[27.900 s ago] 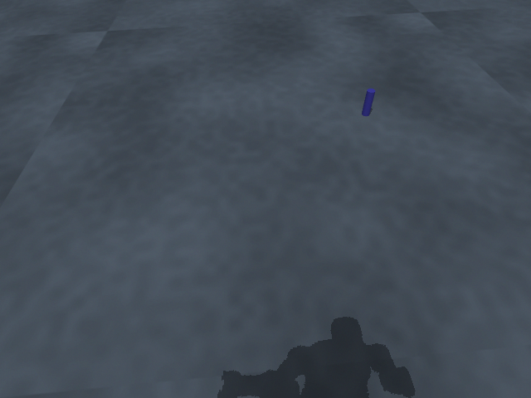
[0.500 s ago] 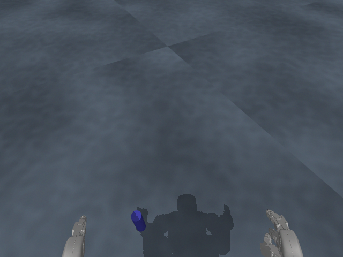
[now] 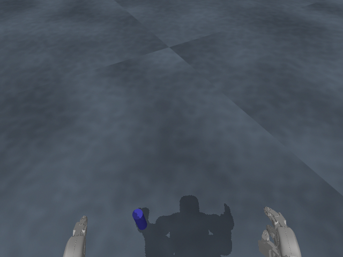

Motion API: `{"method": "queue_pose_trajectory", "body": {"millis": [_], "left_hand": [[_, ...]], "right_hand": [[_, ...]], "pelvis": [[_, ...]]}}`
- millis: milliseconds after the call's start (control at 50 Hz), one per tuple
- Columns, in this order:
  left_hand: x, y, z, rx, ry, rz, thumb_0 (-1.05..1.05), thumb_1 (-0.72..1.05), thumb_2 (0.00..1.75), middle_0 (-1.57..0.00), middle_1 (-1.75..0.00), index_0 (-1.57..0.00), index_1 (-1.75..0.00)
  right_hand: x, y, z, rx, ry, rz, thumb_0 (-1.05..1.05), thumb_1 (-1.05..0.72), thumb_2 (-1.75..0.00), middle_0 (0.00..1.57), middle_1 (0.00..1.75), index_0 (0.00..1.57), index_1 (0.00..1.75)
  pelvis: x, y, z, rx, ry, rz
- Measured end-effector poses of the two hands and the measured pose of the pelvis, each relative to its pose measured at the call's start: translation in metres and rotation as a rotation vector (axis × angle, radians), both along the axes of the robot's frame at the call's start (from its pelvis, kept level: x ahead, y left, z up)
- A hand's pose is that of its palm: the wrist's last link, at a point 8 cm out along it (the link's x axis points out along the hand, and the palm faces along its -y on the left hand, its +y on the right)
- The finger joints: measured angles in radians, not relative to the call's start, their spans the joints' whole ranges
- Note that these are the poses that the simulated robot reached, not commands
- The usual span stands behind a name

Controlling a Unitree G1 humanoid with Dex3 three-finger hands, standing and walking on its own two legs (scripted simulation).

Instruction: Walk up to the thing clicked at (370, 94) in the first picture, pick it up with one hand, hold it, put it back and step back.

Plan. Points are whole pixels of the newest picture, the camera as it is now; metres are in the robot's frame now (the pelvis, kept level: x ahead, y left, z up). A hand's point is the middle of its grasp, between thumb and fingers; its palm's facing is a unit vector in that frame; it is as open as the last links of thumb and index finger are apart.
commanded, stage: home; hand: left
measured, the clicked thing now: (140, 219) +0.42 +0.20 -0.64
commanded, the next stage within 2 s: stand in 0.64 s
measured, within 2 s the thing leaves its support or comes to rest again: neither
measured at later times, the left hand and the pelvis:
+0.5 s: hand (102, 255) +0.17 +0.18 -0.06, palm faces +0.11 -0.95 -0.28, open 17.5 cm; pelvis +0.00 +0.00 +0.00, yaw +0 degrees
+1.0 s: hand (100, 251) +0.17 +0.19 -0.06, palm faces +0.10 -0.95 -0.28, open 14.2 cm; pelvis +0.00 +0.01 +0.00, yaw +0 degrees
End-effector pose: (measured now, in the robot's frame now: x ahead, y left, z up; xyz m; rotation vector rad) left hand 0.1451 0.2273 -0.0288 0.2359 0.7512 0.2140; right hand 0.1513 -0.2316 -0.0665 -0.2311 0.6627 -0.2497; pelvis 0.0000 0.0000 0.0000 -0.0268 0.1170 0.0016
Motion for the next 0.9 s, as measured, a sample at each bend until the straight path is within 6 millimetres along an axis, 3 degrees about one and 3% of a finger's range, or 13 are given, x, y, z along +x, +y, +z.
{"method": "queue_pose_trajectory", "body": {"millis": [360, 780, 900], "left_hand": [[-0.003, -0.0015, -0.0013, -0.006, -0.003, -0.002, -0.01, -0.56, 0.05, -0.05, -0.05, -0.06, -0.05], [0.001, 0.0038, -0.0002, -0.006, -0.012, -0.004, -0.01, -0.56, 0.05, -0.05, -0.05, -0.06, -0.05], [0.003, 0.006, -0.0001, -0.005, -0.013, -0.003, -0.01, -0.41, 0.19, -0.12, -0.15, -0.13, -0.16]], "right_hand": [[-0.0064, -0.0046, -0.0005, -0.015, 0.007, -0.011, 0.01, -0.9, -0.9, 0.21, 0.3, 0.21, 0.3], [-0.0021, 0.0031, 0.0008, -0.014, 0.004, -0.002, 0.01, -0.9, -0.9, 0.21, 0.3, 0.21, 0.3], [-0.0004, 0.0049, 0.0012, -0.017, 0.006, 0.0, 0.01, -0.9, -0.9, 0.21, 0.3, 0.21, 0.3]], "pelvis": [[-0.0026, -0.0003, 0.0, 0.001, -0.002, -0.003], [0.0004, 0.0048, 0.0008, -0.003, 0.0, -0.004], [0.0022, 0.0064, 0.001, -0.004, 0.002, -0.005]]}}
